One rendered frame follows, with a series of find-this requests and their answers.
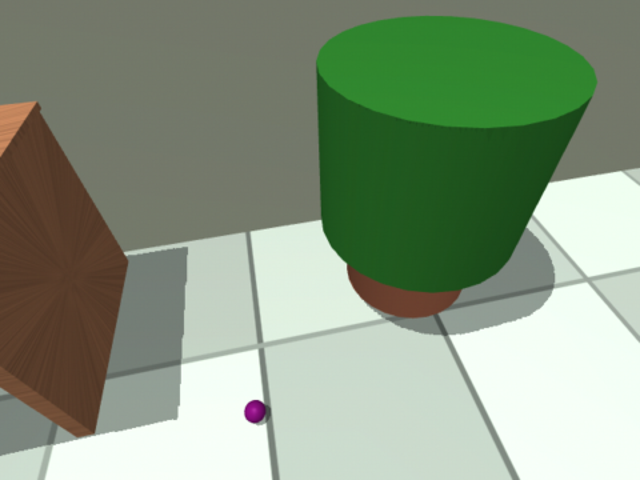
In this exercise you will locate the potted plant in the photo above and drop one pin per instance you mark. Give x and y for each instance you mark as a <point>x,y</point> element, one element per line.
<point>438,136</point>

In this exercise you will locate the ball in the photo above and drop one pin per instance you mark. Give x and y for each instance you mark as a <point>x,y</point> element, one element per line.
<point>255,411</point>

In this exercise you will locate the desk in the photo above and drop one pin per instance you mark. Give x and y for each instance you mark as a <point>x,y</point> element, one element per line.
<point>62,275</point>

